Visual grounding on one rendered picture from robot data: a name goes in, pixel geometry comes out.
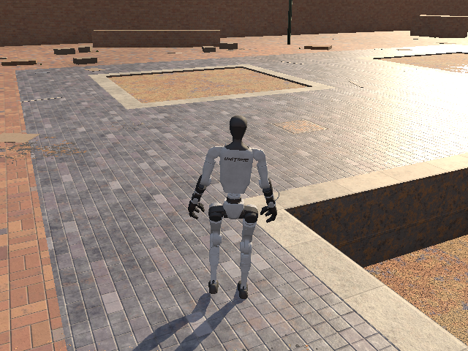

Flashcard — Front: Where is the robot left forearm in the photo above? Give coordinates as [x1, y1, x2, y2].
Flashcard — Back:
[191, 175, 207, 204]

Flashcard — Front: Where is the robot right forearm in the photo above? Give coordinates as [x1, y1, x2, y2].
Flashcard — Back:
[263, 178, 276, 208]

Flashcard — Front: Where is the left robot shin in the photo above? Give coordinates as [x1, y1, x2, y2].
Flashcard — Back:
[209, 233, 219, 284]

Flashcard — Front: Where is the robot right hand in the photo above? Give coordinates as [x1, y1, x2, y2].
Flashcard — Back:
[260, 206, 277, 223]

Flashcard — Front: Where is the robot left upper arm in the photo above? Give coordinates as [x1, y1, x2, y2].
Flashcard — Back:
[200, 146, 222, 186]

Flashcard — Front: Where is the robot right upper arm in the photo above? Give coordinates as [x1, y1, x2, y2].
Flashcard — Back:
[252, 148, 270, 189]

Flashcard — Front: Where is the robot right foot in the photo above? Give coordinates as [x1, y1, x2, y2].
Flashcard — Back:
[238, 280, 248, 299]

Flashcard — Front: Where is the robot left hand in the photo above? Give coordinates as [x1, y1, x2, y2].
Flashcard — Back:
[188, 201, 205, 219]

